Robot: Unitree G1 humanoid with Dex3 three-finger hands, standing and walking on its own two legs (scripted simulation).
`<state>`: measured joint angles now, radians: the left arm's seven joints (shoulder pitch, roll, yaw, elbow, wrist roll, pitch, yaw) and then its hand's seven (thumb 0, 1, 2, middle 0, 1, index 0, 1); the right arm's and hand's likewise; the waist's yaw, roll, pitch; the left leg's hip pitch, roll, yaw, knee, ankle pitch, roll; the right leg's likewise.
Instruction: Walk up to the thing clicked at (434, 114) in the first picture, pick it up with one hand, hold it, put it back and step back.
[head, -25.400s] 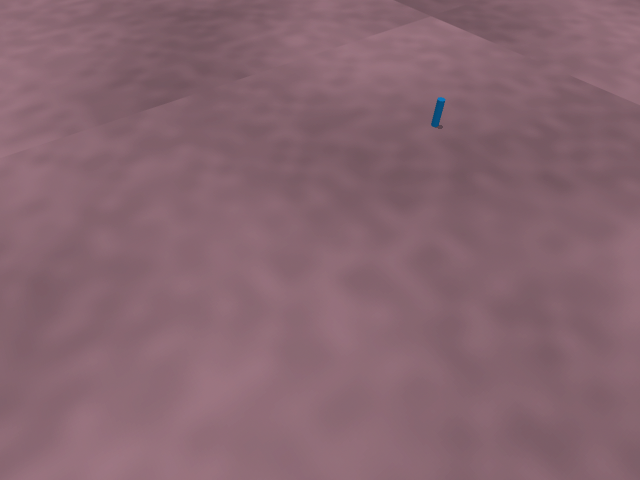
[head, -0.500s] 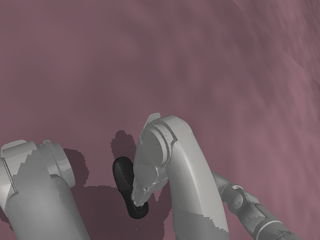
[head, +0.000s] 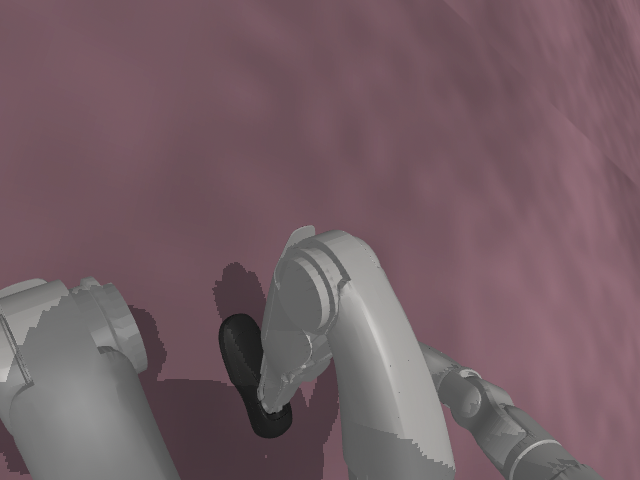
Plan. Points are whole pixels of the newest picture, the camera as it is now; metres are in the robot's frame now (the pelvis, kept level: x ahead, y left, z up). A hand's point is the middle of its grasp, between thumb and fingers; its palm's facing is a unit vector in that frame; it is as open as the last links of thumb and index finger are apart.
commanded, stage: open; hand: left
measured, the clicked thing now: out of the picture +0.41 +0.31 -0.20
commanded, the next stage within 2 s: withdraw in 0.20 s
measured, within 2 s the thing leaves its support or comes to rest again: neither
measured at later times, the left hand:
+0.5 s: hand out of the picture +0.42 +0.31 -0.17, palm faces +0.45 -0.89 +0.02, open 14.0 cm
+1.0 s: hand out of the picture +0.35 +0.41 -0.03, palm faces +0.43 -0.86 -0.27, open 17.0 cm
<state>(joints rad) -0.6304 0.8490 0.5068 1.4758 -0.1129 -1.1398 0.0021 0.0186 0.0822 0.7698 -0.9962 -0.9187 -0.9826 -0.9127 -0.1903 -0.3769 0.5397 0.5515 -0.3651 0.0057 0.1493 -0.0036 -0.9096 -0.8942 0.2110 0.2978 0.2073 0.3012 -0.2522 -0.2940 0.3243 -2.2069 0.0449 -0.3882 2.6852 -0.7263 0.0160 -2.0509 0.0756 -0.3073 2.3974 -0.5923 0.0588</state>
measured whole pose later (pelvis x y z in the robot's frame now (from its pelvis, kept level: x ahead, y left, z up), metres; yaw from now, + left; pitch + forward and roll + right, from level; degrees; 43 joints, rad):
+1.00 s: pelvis +0.01 -0.01 +0.06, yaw +6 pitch +25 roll -13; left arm -0.50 0.75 0.51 0.96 0.02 -0.52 -0.12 -0.01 -0.50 0.09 -0.11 -0.11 -0.11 -0.11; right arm 0.01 -0.29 0.20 0.57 -0.09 0.09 0.08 0.00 -0.93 -0.91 0.21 0.30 0.21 0.30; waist -0.13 -0.09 -0.01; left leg -2.21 0.05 -0.20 2.44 -0.69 0.03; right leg -2.09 0.02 -0.18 2.28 -0.64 0.02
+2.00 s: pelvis +0.10 +0.01 +0.42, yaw +17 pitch +12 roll -3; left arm 0.38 0.24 0.01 0.10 -0.03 0.27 0.19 -0.01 -0.53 0.05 -0.06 -0.05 -0.06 -0.05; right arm 0.29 -0.20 0.04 0.49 0.05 -0.03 -0.17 0.01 -0.90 -0.90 0.21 0.30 0.21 0.30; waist -0.05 0.04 -0.17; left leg -0.78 0.04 -0.02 1.07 -0.52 0.01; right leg -0.72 0.00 -0.06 0.99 -0.49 0.01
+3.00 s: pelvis +0.10 -0.01 +0.44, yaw +18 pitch +7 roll -2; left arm 0.46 0.21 -0.01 0.03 -0.02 0.26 0.13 -0.01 -0.59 0.02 -0.05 -0.05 -0.05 -0.05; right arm 0.28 -0.21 0.03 0.51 0.02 -0.12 -0.17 0.01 -0.91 -0.90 0.21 0.30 0.21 0.30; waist -0.03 0.04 -0.11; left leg -0.62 0.04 -0.03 0.95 -0.46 -0.02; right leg -0.58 0.01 -0.07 0.90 -0.45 -0.01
